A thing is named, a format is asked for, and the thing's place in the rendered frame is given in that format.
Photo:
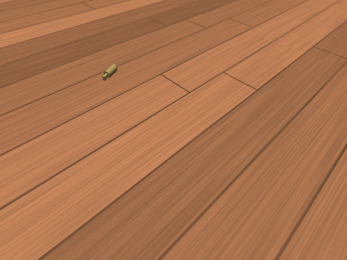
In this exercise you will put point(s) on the bottle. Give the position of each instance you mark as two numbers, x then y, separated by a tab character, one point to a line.
110	71

